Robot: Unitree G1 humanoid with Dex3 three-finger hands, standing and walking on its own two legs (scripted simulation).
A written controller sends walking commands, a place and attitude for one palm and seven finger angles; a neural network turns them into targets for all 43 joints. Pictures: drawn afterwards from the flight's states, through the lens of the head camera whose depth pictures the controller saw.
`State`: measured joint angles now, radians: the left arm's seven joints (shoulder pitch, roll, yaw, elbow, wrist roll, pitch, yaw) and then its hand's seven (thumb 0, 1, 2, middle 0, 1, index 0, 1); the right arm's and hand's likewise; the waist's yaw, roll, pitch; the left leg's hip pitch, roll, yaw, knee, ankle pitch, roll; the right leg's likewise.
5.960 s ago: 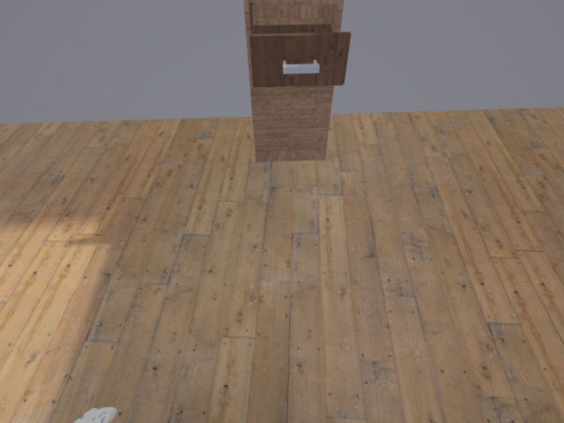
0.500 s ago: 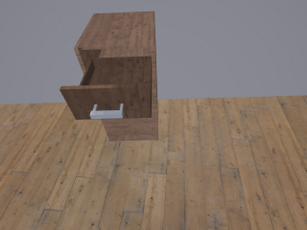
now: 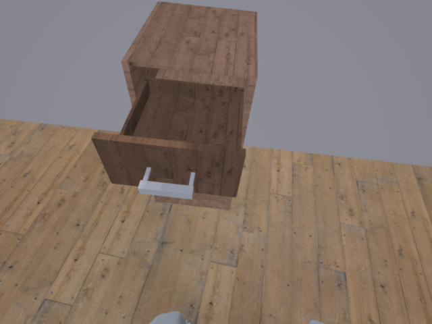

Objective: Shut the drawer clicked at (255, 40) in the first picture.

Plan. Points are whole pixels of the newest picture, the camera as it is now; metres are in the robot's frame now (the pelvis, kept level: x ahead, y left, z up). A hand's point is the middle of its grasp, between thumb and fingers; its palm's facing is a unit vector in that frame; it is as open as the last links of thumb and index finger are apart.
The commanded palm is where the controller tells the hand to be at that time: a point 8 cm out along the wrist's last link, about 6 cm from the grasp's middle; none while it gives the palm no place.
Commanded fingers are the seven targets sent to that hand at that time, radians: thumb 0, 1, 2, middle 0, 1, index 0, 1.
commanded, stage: take the last steps up to it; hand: left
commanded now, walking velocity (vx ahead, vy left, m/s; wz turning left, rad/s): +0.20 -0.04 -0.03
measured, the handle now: (168, 182) +0.42 +0.16 -0.05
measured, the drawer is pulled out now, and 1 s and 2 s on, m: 0.29 0.29 0.29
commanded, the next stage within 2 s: come to a stop and stand still in 0.16 s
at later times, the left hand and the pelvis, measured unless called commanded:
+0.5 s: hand (160, 285) +0.21 +0.14 -0.15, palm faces -0.03 -0.97 -0.23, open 7.3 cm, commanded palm none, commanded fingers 0.00 0.90 0.90 -0.20 -0.30 -0.20 -0.30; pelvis +0.12 -0.03 +0.01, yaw +0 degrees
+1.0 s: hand out of the picture +0.06 +0.20 -0.16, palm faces +0.06 -0.98 -0.19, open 7.3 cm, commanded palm none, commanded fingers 0.00 0.90 0.90 -0.20 -0.30 -0.20 -0.30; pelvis +0.07 +0.02 +0.03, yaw +0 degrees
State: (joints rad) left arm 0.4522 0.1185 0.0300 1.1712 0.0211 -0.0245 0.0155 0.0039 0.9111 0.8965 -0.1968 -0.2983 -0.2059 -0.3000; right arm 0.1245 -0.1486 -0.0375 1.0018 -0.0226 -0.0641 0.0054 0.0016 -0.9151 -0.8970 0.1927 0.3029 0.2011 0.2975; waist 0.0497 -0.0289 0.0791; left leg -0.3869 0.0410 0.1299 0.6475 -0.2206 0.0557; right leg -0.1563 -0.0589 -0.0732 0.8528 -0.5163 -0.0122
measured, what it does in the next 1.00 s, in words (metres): steps on the spot: right foot, then left foot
